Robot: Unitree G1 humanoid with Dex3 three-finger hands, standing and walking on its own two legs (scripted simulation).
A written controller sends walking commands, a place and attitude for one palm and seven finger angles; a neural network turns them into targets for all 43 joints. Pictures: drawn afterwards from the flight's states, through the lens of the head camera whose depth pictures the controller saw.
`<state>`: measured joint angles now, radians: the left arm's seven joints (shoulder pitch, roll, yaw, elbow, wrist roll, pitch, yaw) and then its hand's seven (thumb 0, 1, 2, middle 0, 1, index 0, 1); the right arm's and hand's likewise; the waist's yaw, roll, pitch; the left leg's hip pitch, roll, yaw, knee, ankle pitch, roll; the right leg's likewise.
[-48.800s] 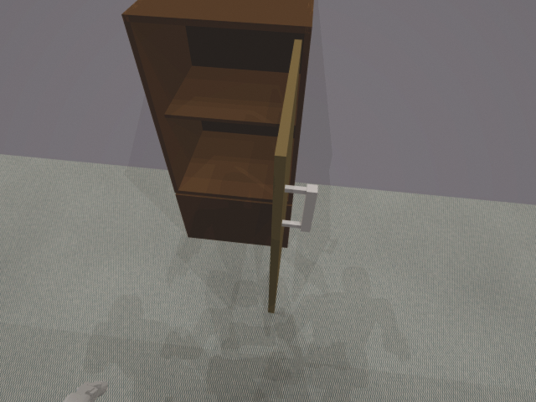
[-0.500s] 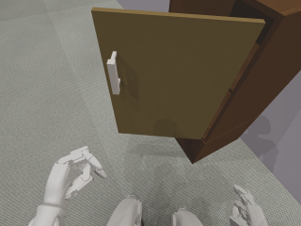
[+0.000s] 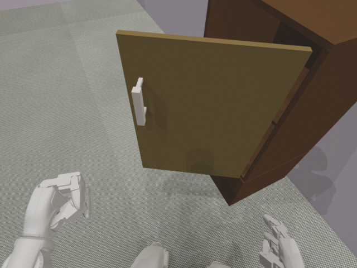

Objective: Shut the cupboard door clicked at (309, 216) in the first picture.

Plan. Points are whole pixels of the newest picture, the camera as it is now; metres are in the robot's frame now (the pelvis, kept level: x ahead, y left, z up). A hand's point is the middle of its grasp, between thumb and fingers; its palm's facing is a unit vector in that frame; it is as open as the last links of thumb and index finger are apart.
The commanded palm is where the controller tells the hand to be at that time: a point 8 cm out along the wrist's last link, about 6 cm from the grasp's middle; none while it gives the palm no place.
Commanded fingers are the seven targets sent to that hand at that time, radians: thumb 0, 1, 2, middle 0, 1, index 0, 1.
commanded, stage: raise the hand and make a fist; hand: left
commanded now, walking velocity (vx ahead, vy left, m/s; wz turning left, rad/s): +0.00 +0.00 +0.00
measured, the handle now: (140, 102) +0.50 +0.15 +0.06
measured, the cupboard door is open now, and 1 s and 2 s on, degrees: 58 58 58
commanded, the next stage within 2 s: bring the fist close to the handle in 0.36 s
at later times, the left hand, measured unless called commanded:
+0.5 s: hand (110, 217) +0.21 +0.16 +0.04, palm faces -0.07 -1.00 -0.01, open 3.1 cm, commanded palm +0.21 +0.22 +0.06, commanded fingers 0.00 0.90 0.90 -1.30 -1.50 -1.30 -1.50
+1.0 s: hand (129, 161) +0.31 +0.14 +0.08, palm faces -0.02 -1.00 -0.01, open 3.1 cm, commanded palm +0.29 +0.18 +0.06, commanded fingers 0.00 0.90 0.90 -1.30 -1.50 -1.30 -1.50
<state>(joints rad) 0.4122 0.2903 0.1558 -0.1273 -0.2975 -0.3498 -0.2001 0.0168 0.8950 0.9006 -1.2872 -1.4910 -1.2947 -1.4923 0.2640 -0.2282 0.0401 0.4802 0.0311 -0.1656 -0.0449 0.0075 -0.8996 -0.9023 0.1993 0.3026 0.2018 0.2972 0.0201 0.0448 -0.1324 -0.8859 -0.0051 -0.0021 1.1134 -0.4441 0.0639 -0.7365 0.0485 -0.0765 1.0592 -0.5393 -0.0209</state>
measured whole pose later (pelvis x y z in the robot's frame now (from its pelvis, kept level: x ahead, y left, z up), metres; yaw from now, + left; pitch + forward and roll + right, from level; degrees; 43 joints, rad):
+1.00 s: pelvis +0.00 -0.01 +0.00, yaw -1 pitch +14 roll -2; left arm 0.01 0.21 0.08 0.18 -0.23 -0.34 -0.10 0.01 0.90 0.90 -1.29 -1.50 -1.30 -1.50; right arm 0.27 -0.25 0.03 0.56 0.03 -0.14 -0.02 0.01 -0.90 -0.90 0.20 0.30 0.20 0.30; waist -0.02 0.05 -0.14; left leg -0.89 0.00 0.02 1.09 -0.44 0.05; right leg -0.77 0.05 -0.05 1.08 -0.54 -0.03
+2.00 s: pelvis -0.01 -0.02 +0.00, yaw -1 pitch +16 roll -1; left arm -0.49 0.20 0.12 0.78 -0.14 -0.44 -0.06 0.01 0.90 0.90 -1.30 -1.50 -1.31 -1.50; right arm 0.28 -0.26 0.00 0.64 0.02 -0.06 0.01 0.00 -0.90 -0.90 0.20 0.30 0.20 0.30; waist -0.06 0.04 -0.14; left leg -0.94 0.01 0.03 1.08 -0.41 0.04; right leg -0.83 0.06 -0.04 1.08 -0.52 -0.04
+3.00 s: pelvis -0.01 -0.01 -0.03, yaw -3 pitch +24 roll -4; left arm -1.08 0.43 0.25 1.27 -0.07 -0.37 -0.26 0.01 0.90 0.90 -1.29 -1.50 -1.30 -1.50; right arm 0.39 -0.28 0.02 0.66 0.01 -0.05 0.03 0.00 -0.90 -0.90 0.20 0.30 0.20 0.30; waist -0.20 0.08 -0.13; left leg -1.20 0.03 0.02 1.22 -0.44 0.05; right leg -1.07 0.08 -0.06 1.19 -0.54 -0.04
